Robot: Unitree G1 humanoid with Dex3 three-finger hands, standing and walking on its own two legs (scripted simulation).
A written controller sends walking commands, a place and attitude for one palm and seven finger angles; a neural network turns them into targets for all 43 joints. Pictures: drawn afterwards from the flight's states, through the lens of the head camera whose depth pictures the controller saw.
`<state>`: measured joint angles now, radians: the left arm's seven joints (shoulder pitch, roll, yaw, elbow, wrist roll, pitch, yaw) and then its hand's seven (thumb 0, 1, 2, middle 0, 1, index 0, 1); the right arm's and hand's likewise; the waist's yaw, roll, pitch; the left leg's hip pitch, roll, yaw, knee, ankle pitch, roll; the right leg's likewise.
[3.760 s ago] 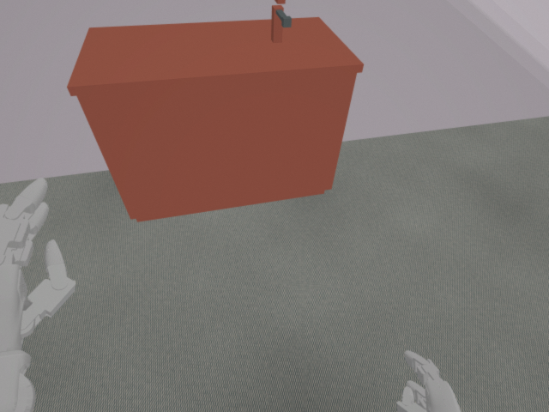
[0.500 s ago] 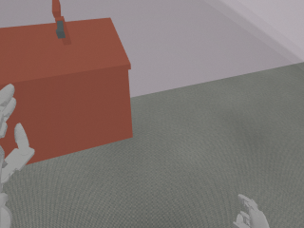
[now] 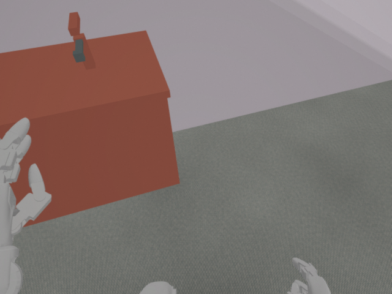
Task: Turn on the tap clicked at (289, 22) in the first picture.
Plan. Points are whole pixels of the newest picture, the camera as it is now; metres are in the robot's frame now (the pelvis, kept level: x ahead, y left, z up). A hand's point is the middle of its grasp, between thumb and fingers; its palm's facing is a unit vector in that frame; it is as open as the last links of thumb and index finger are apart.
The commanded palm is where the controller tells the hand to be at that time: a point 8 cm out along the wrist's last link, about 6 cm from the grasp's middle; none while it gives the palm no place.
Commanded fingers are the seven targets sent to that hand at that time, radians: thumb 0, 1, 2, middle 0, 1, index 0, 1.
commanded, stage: take the last steps up to it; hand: left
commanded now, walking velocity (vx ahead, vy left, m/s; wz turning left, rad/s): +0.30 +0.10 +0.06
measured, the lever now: (79, 56) +0.77 +0.43 +0.09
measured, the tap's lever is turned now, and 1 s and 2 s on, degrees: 0 0 0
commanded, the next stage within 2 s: come to a stop and stand still in 1.40 s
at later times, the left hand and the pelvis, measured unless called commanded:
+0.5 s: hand (56, 134) +0.33 +0.26 +0.19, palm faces +0.36 -0.80 -0.48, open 7.4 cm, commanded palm +0.28 +0.30 +0.18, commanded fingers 0.00 0.90 0.90 -0.20 -0.30 -0.20 -0.30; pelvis +0.11 +0.03 +0.00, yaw -1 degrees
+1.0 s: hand (68, 91) +0.45 +0.29 +0.18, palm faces +0.42 -0.81 -0.40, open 7.4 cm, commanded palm +0.38 +0.32 +0.18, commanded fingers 0.00 0.90 0.90 -0.20 -0.30 -0.20 -0.30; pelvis +0.22 +0.05 +0.00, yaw +0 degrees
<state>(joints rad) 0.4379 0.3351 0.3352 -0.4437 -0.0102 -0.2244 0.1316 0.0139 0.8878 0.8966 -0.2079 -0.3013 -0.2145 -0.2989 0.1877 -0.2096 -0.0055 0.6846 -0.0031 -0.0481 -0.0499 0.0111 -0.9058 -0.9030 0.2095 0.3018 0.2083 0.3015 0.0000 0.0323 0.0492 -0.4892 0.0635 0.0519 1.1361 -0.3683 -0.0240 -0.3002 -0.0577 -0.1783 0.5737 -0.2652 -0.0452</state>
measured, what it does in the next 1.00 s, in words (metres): walks ahead: left foot, then right foot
